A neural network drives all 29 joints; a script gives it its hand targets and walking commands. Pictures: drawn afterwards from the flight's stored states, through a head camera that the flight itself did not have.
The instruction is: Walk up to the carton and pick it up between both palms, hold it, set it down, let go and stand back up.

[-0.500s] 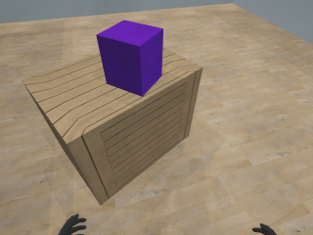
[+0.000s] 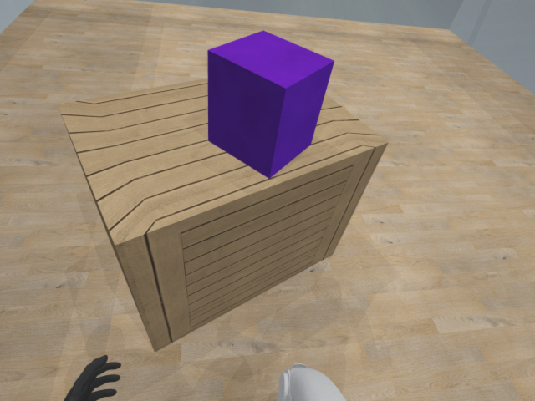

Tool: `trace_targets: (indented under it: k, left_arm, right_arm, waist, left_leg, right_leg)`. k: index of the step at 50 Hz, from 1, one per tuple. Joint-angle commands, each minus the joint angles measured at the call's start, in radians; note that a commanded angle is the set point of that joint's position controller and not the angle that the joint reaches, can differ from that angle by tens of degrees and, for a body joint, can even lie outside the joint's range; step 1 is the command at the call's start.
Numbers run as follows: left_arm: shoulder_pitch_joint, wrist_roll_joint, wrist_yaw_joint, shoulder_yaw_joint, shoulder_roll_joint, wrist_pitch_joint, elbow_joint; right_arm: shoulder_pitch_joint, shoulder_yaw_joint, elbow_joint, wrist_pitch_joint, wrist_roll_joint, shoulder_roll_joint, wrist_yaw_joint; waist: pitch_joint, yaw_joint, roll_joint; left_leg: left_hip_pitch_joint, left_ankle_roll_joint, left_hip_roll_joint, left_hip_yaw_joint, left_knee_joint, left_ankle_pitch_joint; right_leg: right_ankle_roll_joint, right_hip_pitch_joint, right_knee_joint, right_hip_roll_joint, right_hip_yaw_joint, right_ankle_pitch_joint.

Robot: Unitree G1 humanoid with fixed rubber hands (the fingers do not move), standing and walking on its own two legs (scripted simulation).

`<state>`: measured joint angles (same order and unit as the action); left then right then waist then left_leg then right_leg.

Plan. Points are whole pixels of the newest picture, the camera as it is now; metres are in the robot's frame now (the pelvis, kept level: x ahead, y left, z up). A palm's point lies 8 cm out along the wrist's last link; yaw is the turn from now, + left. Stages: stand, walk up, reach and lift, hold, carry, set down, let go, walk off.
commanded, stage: walk up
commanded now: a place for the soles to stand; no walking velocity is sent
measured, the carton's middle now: (266, 104) +0.80 +0.03 +0.03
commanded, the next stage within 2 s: none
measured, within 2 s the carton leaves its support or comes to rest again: neither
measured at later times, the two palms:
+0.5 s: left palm (226, 334) +0.26 +0.07 -0.10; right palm out of the picture +0.16 -0.57 -0.09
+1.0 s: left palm (392, 300) +0.34 -0.24 -0.09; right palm out of the picture +0.31 -0.90 -0.12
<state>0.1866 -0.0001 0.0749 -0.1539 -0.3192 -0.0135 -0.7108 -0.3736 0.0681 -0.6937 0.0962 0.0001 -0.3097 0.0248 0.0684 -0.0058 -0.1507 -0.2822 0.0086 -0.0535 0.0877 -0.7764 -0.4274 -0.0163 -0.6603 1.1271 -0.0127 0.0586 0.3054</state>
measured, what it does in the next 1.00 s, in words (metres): steps to the right, turning left: right foot, then left foot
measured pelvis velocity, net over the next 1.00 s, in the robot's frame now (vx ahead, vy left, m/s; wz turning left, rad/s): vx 0.25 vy -0.58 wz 0.32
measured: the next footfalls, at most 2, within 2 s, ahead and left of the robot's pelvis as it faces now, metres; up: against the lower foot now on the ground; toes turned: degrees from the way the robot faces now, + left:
right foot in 0.18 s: +0.23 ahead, -0.12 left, +0.00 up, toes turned +0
left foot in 0.40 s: +0.15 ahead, -0.01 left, +0.01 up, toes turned +3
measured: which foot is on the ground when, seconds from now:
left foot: down 0.00-0.18, up 0.20-0.38, down 0.40-0.60, up 0.62-0.84, down 0.86-1.00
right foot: up 0.00-0.16, down 0.18-0.34, up 0.36-0.60, down 0.62-0.82, up 0.84-1.00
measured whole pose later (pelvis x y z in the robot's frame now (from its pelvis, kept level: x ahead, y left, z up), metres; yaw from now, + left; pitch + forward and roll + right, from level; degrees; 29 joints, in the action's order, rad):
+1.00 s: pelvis +0.25 -0.58 -0.03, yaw +18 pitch -4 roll +2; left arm 0.03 0.00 0.05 -0.17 -0.34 0.03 -0.72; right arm -0.46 0.10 -0.82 0.08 0.00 -0.40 0.11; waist 0.18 0.07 -0.03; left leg -0.38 0.01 0.08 0.18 -0.90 -0.49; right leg 0.02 -0.74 1.60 0.04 -0.04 0.55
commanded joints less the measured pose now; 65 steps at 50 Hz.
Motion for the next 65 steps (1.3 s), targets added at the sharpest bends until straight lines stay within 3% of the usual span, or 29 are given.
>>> trace_targets:
  k: [1, 6, 9, 11, 14, 16, 17, 18, 20, 22, 26, 28, 30, 32, 33, 36, 39, 40, 41, 42, 44, 45, 49, 53, 56, 59, 63, 64, 65]
  left_arm:
    - [-0.216, -0.060, 0.022, -0.043, -0.258, -0.021, 0.178]
    - [-0.069, -0.050, 0.020, -0.070, -0.294, -0.040, 0.151]
    - [0.331, -0.070, -0.022, -0.111, -0.389, -0.076, 0.065]
    - [0.066, -0.033, -0.037, -0.100, -0.396, -0.067, 0.113]
    - [-0.221, -0.023, -0.031, -0.087, -0.296, -0.049, 0.159]
    - [-0.603, -0.034, -0.013, -0.099, -0.272, -0.008, 0.264]
    - [-0.630, -0.061, -0.023, -0.073, -0.206, 0.013, 0.284]
    - [-0.444, -0.039, -0.036, -0.051, -0.144, 0.013, 0.292]
    - [-0.149, -0.014, -0.022, -0.035, -0.207, 0.021, 0.242]
    - [-0.211, -0.034, 0.006, -0.042, -0.249, 0.020, 0.243]
    - [-0.215, -0.029, 0.019, -0.044, -0.282, 0.009, 0.204]
    - [0.007, -0.027, 0.008, -0.084, -0.273, -0.003, 0.120]
    - [0.354, -0.024, -0.031, -0.130, -0.321, -0.018, -0.040]
    - [0.122, -0.029, -0.056, -0.129, -0.490, -0.024, 0.042]
    - [-0.009, -0.018, -0.068, -0.135, -0.532, -0.039, 0.086]
    - [-0.244, -0.001, -0.070, -0.095, -0.392, -0.042, 0.084]
    - [-0.740, -0.026, -0.056, -0.112, -0.329, 0.001, 0.206]
    - [-0.789, -0.036, -0.064, -0.075, -0.233, 0.015, 0.249]
    - [-0.512, -0.021, -0.072, -0.031, -0.104, 0.017, 0.203]
    - [-0.360, -0.002, -0.076, -0.039, -0.160, 0.027, 0.200]
    - [-0.059, 0.013, -0.043, -0.008, -0.164, 0.031, 0.146]
    - [-0.159, 0.014, -0.030, -0.040, -0.229, 0.021, 0.188]
    - [-0.196, 0.009, -0.014, -0.033, -0.282, -0.016, 0.128]
    - [0.483, -0.009, -0.065, -0.118, -0.343, -0.048, -0.152]
    - [0.021, 0.005, -0.107, -0.127, -0.563, -0.071, -0.003]
    - [-0.271, -0.015, -0.124, -0.083, -0.430, -0.093, 0.044]
    - [-0.747, -0.042, -0.131, -0.049, -0.293, -0.039, 0.129]
    - [-0.620, -0.001, -0.143, -0.020, -0.175, -0.028, 0.121]
    - [-0.322, 0.027, -0.166, -0.028, -0.228, -0.031, 0.126]
  right_arm:
    - [-0.080, 0.102, 0.043, 0.050, 0.030, -0.382, 0.040]
    - [0.069, 0.100, 0.070, 0.046, 0.046, -0.398, 0.049]
    - [0.069, 0.032, 0.072, 0.030, 0.045, -0.152, 0.053]
    - [-0.114, 0.053, 0.000, 0.008, 0.019, -0.291, 0.057]
    - [-0.378, 0.088, -0.110, -0.011, 0.015, -0.322, 0.047]
    - [-0.832, 0.164, -0.201, -0.026, -0.009, -0.404, 0.076]
    - [-0.815, 0.174, -0.188, -0.015, -0.003, -0.423, 0.095]
    - [-0.464, 0.139, -0.108, -0.001, 0.023, -0.372, 0.128]
    - [-0.048, 0.107, -0.003, 0.018, 0.012, -0.363, 0.134]
    - [0.018, 0.099, 0.008, 0.042, 0.017, -0.420, 0.141]
    - [0.061, 0.081, -0.016, 0.042, 0.028, -0.440, 0.112]
    - [0.091, 0.084, -0.033, 0.030, 0.058, -0.425, 0.096]
    - [0.091, 0.036, -0.057, 0.015, 0.095, -0.221, 0.099]
    - [-0.071, 0.046, -0.039, 0.014, 0.045, -0.253, 0.097]
    - [-0.045, 0.074, -0.071, 0.005, 0.056, -0.337, 0.094]
    - [-0.335, 0.081, -0.173, -0.014, 0.029, -0.326, 0.067]
    - [-0.903, 0.158, -0.268, -0.040, 0.022, -0.441, 0.066]
    - [-1.009, 0.187, -0.299, -0.043, 0.011, -0.466, 0.082]
    - [-0.658, 0.143, -0.203, -0.040, 0.017, -0.363, 0.102]
    - [-0.307, 0.105, -0.082, -0.023, 0.017, -0.300, 0.107]
    - [0.119, 0.074, -0.020, 0.002, 0.021, -0.328, 0.108]
    - [0.110, 0.095, 0.020, 0.026, 0.023, -0.412, 0.119]
    - [0.076, 0.076, -0.012, 0.045, 0.032, -0.406, 0.078]
    - [0.060, 0.038, -0.067, -0.018, 0.099, -0.185, 0.068]
    - [-0.089, 0.061, -0.088, -0.039, 0.059, -0.314, 0.047]
    - [-0.409, 0.079, -0.188, -0.079, 0.016, -0.332, -0.001]
    - [-1.034, 0.185, -0.335, -0.144, 0.036, -0.414, -0.017]
    - [-0.692, 0.172, -0.260, -0.132, 0.038, -0.376, -0.001]
    - [-0.341, 0.119, -0.062, -0.089, 0.031, -0.331, 0.014]
  waist:
    - [0.116, 0.015, 0.284]
    - [0.103, -0.092, 0.300]
    - [0.006, -0.285, -0.198]
    - [0.016, -0.094, -0.143]
    - [0.063, 0.107, -0.245]
    - [0.045, 0.426, -0.225]
    - [0.102, 0.477, 0.389]
    - [0.090, 0.251, 0.797]
    - [-0.104, -0.056, 0.252]
    - [-0.018, -0.015, 0.260]
    - [0.057, 0.003, 0.409]
    - [-0.099, -0.114, 0.362]
    - [-0.173, -0.303, -0.074]
    - [-0.193, -0.146, -0.297]
    - [-0.102, -0.111, -0.142]
    - [0.094, 0.128, -0.208]
    - [0.093, 0.514, -0.271]
    - [0.115, 0.634, 0.172]
    - [0.155, 0.369, 0.880]
    - [0.187, 0.122, 0.674]
    - [-0.097, -0.114, 0.195]
    - [-0.013, -0.047, 0.251]
    - [0.016, 0.017, 0.341]
    - [-0.171, -0.296, -0.072]
    - [-0.092, -0.040, -0.206]
    - [0.135, 0.201, -0.171]
    - [0.144, 0.652, 0.036]
    - [0.240, 0.527, 0.858]
    - [0.213, 0.158, 0.802]
  left_leg:
    - [-0.015, 0.233, 0.307, 0.538, 0.458, -0.179]
    - [-0.128, 0.207, 0.323, 0.462, 0.268, -0.020]
    - [-0.645, 0.013, -0.074, 0.094, -0.675, -0.100]
    - [-0.521, -0.006, -0.058, 0.024, -0.774, -0.012]
    - [-0.055, -0.033, 0.004, -0.230, -0.430, 0.005]
    - [0.482, 0.086, 0.072, -0.345, 0.166, -0.160]
    - [0.418, 0.194, 0.209, -0.037, 0.536, 0.087]
    - [0.293, 0.254, 0.359, 0.503, 0.442, 0.149]
    - [0.119, 0.183, 0.411, 0.537, 0.315, 0.013]
    - [0.078, 0.278, 0.449, 0.716, 0.377, -0.145]
    - [-0.087, 0.170, 0.289, 0.370, 0.271, -0.136]
    - [-0.279, 0.118, 0.210, 0.183, 0.063, 0.049]
    - [-0.643, 0.044, -0.046, 0.173, -0.592, -0.202]
    - [-0.733, 0.003, -0.095, 0.223, -0.927, -0.195]
    - [-0.638, -0.013, -0.013, 0.210, -0.949, -0.093]
    - [-0.243, -0.023, -0.024, -0.075, -0.726, 0.039]
    - [0.511, 0.036, 0.037, -0.316, -0.054, -0.190]
    - [0.582, 0.221, 0.129, -0.237, 0.454, -0.017]
    - [0.258, 0.246, 0.276, 0.298, 0.404, 0.185]
    - [-0.122, 0.257, 0.334, 0.613, 0.277, 0.097]
    - [-0.047, 0.268, 0.379, 0.600, 0.315, -0.022]
    - [-0.110, 0.342, 0.499, 0.805, 0.397, -0.206]
    - [-0.159, 0.168, 0.274, 0.363, 0.238, -0.227]
    - [-0.717, 0.074, -0.089, 0.265, -0.678, -0.289]
    - [-0.510, 0.015, -0.091, 0.262, -0.972, -0.108]
    - [-0.172, 0.004, -0.095, -0.058, -0.713, -0.022]
    - [0.631, 0.208, 0.080, -0.277, 0.180, -0.134]
    - [0.337, 0.355, 0.301, 0.296, 0.444, -0.083]
    - [-0.121, 0.381, 0.450, 0.889, 0.337, 0.069]
  right_leg:
    - [-0.010, -0.131, -0.128, -0.099, -0.195, -0.039]
    - [-0.005, 0.141, -0.316, -0.131, -0.258, 0.106]
    - [0.082, 0.696, -0.713, -0.253, -0.563, 0.547]
    - [0.292, 0.519, -1.189, -0.319, -0.782, 0.734]
    - [0.548, 0.263, -1.131, -0.054, -0.131, -0.383]
    - [0.699, -0.179, -0.541, 0.211, 0.301, -0.975]
    - [0.365, -0.257, 0.303, 0.229, 0.150, -0.564]
    - [0.128, -0.359, 0.670, 0.101, -0.153, 0.273]
    - [-0.050, -0.172, 0.662, -0.080, -0.433, 0.208]
    - [-0.025, -0.291, 0.559, -0.059, -0.393, 0.275]
    - [0.007, -0.036, -0.111, -0.097, -0.291, 0.277]
    - [0.006, 0.478, -0.369, -0.068, -0.148, 0.195]
    - [0.088, 0.789, -0.492, -0.042, -0.263, 0.137]
    - [0.147, 0.611, -1.124, -0.397, -1.010, 0.859]
    - [0.234, 0.458, -1.182, -0.413, -1.038, 0.909]
    - [0.579, 0.159, -1.131, -0.127, -0.341, -0.098]
    - [0.685, -0.243, -0.624, 0.130, 0.211, -0.978]
    - [0.493, -0.376, 0.247, 0.229, 0.163, -0.896]
    - [0.133, -0.369, 0.801, 0.178, -0.034, 0.330]
    - [-0.004, -0.237, 0.950, 0.034, -0.387, 0.490]
    - [-0.109, -0.120, 0.780, -0.005, -0.411, 0.288]
    - [-0.075, -0.207, 0.729, -0.039, -0.421, 0.316]
    - [-0.018, 0.018, -0.141, -0.110, -0.281, 0.291]
    - [0.176, 0.805, -0.394, -0.034, -0.225, 0.231]
    - [0.405, 0.330, -1.336, -0.383, -1.166, 1.014]
    - [0.655, 0.029, -1.221, -0.162, -0.445, 0.132]
    - [0.552, -0.544, -0.267, 0.056, 0.014, -0.269]
    - [0.260, -0.545, 0.736, 0.233, 0.042, 0.239]
    - [-0.015, -0.379, 0.899, 0.070, -0.400, 0.640]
